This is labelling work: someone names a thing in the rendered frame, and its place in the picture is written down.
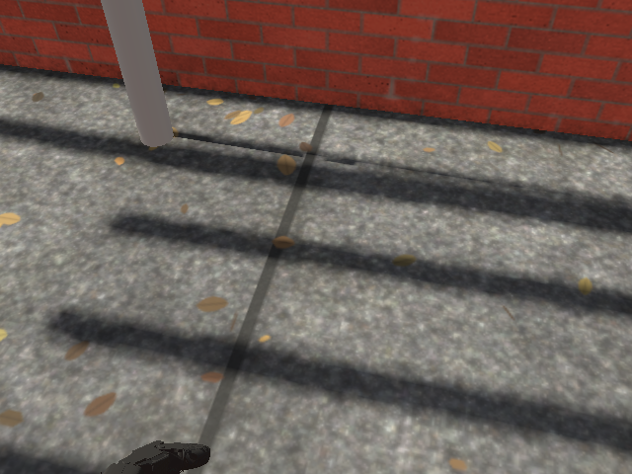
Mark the robot left hand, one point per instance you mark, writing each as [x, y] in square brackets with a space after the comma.
[158, 457]

